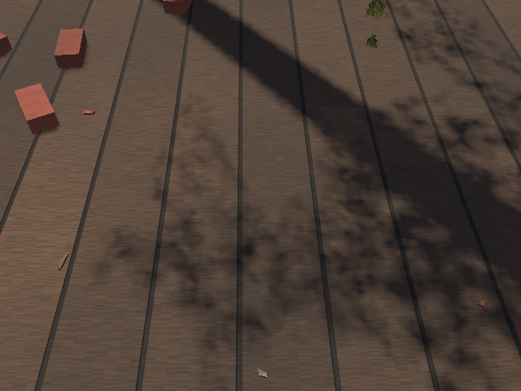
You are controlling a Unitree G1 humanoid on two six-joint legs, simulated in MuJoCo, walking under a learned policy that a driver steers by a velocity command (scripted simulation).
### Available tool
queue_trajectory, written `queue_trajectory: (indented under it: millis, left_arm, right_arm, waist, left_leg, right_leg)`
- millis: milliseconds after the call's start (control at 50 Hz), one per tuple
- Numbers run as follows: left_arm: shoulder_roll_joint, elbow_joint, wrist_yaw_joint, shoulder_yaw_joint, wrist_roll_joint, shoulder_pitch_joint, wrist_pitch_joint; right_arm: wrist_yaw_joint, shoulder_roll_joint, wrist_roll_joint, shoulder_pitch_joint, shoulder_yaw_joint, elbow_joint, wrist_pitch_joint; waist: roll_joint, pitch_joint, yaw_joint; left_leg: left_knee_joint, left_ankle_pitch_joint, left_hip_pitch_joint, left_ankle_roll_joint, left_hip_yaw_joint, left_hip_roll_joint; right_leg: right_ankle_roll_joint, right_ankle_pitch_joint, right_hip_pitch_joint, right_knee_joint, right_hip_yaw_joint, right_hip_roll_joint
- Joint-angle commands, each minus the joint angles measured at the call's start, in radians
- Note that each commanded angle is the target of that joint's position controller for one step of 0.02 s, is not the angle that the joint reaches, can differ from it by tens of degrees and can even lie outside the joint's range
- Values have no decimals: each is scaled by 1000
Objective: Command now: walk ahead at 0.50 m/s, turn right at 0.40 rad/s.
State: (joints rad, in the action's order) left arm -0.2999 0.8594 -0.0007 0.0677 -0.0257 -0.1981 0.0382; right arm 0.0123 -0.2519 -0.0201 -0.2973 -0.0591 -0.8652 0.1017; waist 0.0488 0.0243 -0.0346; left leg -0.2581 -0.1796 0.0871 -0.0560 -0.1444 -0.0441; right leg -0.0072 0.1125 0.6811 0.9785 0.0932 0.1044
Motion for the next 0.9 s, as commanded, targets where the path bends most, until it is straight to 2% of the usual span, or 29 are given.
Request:
queue_trajectory:
  millis: [20,100,160,200,220,240,260,280,300,320,340,360,380,400,460,540,620,680,700,720,740,760,780,800,820,840,860,880,900]
  left_arm:
    - [-31,-56,12,6,7,16,11]
    - [-6,-118,36,-9,9,153,13]
    - [-15,-166,55,-7,7,201,11]
    - [-42,-181,64,7,6,169,7]
    - [-66,-176,64,21,5,110,4]
    - [-104,-150,61,44,1,-13,2]
    - [-171,-108,45,80,0,-182,-2]
    - [-287,-94,24,107,-5,-247,-8]
    - [-281,-134,29,93,6,-223,6]
    - [-206,-142,32,70,19,-191,17]
    - [-171,-151,31,61,19,-128,25]
    - [-139,-164,29,52,10,-59,24]
    - [-112,-180,23,44,12,-12,20]
    - [-108,-194,18,41,21,7,15]
    - [-155,-197,2,56,25,2,10]
    - [-158,-195,-27,58,4,-15,-26]
    - [-151,-195,-38,55,8,-35,-54]
    - [-137,-213,-41,49,8,1,-58]
    - [-128,-224,-42,44,6,27,-57]
    - [-77,-235,-41,27,23,10,-51]
    - [-23,-223,-41,13,42,-133,-43]
    - [-67,-210,-40,15,26,-207,-45]
    - [-135,-178,-43,31,23,-184,-56]
    - [-138,-169,-46,34,25,-117,-72]
    - [-119,-158,-48,32,33,-96,-87]
    - [-104,-167,-45,28,37,-71,-94]
    - [-77,-169,-41,20,35,-50,-93]
    - [-58,-168,-41,14,31,-31,-87]
    - [-53,-166,-42,13,27,-21,-80]
  right_arm:
    - [-16,-144,2,78,-30,61,17]
    - [-27,-172,16,6,-40,24,-2]
    - [-30,-189,31,-19,-50,5,-29]
    - [-38,-214,37,6,-58,12,-46]
    - [-43,-227,38,18,-62,18,-55]
    - [-46,-233,39,35,-62,23,-64]
    - [-51,-222,37,40,-55,34,-63]
    - [-38,-98,-3,-41,-17,76,-43]
    - [-23,-83,14,-23,1,103,1]
    - [-11,-162,54,101,-19,127,30]
    - [-11,-161,59,133,-17,139,41]
    - [-21,-161,35,127,-23,123,38]
    - [-28,-177,16,117,-33,118,25]
    - [-29,-174,12,104,-36,120,7]
    - [-38,-124,5,88,-26,132,-27]
    - [-35,-105,9,187,-14,165,-36]
    - [-19,-126,17,269,-17,193,-39]
    - [-13,-157,14,233,-32,192,-24]
    - [-14,-162,10,194,-36,185,-15]
    - [-20,-209,-9,148,-44,182,-9]
    - [-26,-245,-33,158,-42,195,-17]
    - [-22,-189,-30,114,-32,166,-29]
    - [-13,-121,-8,152,-11,186,-29]
    - [-5,-89,-1,177,1,183,-35]
    - [4,-83,4,201,9,179,-42]
    - [7,-104,12,231,4,178,-52]
    - [6,-134,14,245,-5,177,-65]
    - [2,-162,14,234,-17,177,-76]
    - [-3,-187,16,208,-27,175,-84]
  waist:
    - [-106,25,22]
    - [-78,68,-35]
    - [-85,76,-36]
    - [-118,32,3]
    - [-138,-13,41]
    - [-135,-79,113]
    - [-92,-167,197]
    - [157,-260,136]
    - [164,-401,119]
    - [57,-315,160]
    - [12,-207,127]
    - [-58,-133,79]
    - [-54,-100,46]
    - [-37,-94,21]
    - [-18,-101,-1]
    - [40,-141,35]
    - [61,-134,68]
    - [89,-118,35]
    - [88,-119,4]
    - [10,-186,3]
    - [-218,-242,87]
    - [-356,-293,99]
    - [-230,-245,75]
    - [-164,-199,61]
    - [-139,-160,67]
    - [-155,-116,73]
    - [-181,-88,75]
    - [-213,-79,61]
    - [-228,-94,46]
  left_leg:
    - [159,239,50,-112,57,256]
    - [147,268,-62,-104,-1,294]
    - [73,394,-191,-91,-23,335]
    - [-39,698,-227,-68,-51,339]
    - [-142,860,-229,-56,-62,335]
    - [-314,928,-190,-34,-81,310]
    - [-563,788,-30,6,-93,266]
    - [-934,33,391,70,-75,130]
    - [-1147,-450,615,90,156,-27]
    - [-1169,-389,702,69,242,38]
    - [-1102,-309,691,56,230,80]
    - [-1020,-260,639,64,220,120]
    - [-963,-229,568,75,215,142]
    - [-937,-210,506,85,214,145]
    - [-784,-128,462,126,186,110]
    - [-524,79,410,148,185,54]
    - [-370,104,389,143,218,21]
    - [-242,70,331,108,239,14]
    - [-142,185,249,83,231,30]
    - [-139,432,101,28,318,165]
    - [-184,860,-104,-113,536,364]
    - [-134,727,-130,-260,790,487]
    - [-123,547,-80,-248,747,419]
    - [-131,429,-31,-197,628,349]
    - [-113,319,31,-163,568,298]
    - [-88,225,93,-143,542,265]
    - [-72,192,152,-117,487,212]
    - [-69,198,162,-113,465,182]
    - [-73,198,133,-121,476,180]
  right_leg:
    - [5,-177,-24,-154,-11,13]
    - [-14,-207,0,-306,-77,2]
    - [-46,-93,38,-353,-113,-15]
    - [-81,11,-53,-358,-170,-67]
    - [-103,63,-144,-349,-200,-106]
    - [-133,61,-308,-381,-217,-149]
    - [-176,13,-590,-441,-155,-154]
    - [-320,38,-959,-454,290,99]
    - [-462,74,-1106,-638,755,253]
    - [-396,-76,-1050,-660,611,224]
    - [-355,-263,-907,-637,441,185]
    - [-314,-401,-755,-628,313,134]
    - [-293,-478,-636,-640,239,104]
    - [-287,-531,-555,-656,210,83]
    - [-280,-670,-454,-659,131,37]
    - [-212,-567,-441,-614,105,-19]
    - [-183,-393,-484,-554,208,-2]
    - [-159,-281,-523,-475,318,-4]
    - [-130,-225,-507,-424,320,-38]
    - [-85,-106,-466,-287,249,-94]
    - [-26,446,-291,-85,138,-230]
    - [26,631,-189,62,110,-228]
    - [57,578,-190,146,138,-181]
    - [79,522,-183,162,112,-160]
    - [93,490,-199,116,80,-132]
    - [99,451,-225,19,56,-108]
    - [102,429,-287,-97,13,-113]
    - [103,416,-325,-180,-22,-134]
    - [100,390,-342,-238,-31,-147]
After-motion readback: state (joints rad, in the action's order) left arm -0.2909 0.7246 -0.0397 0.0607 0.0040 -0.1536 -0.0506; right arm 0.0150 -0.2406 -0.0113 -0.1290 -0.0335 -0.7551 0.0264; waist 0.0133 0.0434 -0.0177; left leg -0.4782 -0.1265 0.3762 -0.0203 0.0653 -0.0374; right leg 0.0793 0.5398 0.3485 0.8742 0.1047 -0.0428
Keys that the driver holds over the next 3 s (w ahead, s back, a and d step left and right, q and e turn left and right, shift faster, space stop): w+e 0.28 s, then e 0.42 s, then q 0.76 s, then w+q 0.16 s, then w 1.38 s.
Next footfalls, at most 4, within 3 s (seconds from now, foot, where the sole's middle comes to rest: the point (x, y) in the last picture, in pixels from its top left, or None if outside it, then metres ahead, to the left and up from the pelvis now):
0.26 right None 0.31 -0.15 -0.78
0.72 left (270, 374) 0.54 -0.03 -0.78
1.04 right None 0.37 -0.22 -0.78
1.42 left None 0.48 0.03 -0.78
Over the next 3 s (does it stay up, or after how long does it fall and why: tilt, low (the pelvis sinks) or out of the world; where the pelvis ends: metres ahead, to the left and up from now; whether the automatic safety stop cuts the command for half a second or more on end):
stays up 1.09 -0.07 -0.01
